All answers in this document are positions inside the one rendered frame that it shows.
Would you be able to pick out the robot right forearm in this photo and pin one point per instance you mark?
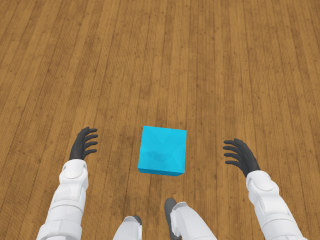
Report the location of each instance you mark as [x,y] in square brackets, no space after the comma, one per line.
[273,214]

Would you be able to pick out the left robot thigh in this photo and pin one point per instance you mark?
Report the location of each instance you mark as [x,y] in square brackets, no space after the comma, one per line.
[129,230]

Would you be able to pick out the robot left forearm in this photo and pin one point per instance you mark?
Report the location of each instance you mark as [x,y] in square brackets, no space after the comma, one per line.
[65,213]

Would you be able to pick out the robot right hand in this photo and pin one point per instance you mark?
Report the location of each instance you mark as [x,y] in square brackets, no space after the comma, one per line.
[246,160]

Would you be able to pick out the carton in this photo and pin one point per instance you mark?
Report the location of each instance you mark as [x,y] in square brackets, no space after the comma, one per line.
[162,151]

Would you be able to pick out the robot left hand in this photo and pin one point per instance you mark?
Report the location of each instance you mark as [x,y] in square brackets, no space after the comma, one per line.
[80,145]

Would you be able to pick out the robot right shin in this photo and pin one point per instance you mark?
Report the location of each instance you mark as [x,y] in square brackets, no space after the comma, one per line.
[178,205]

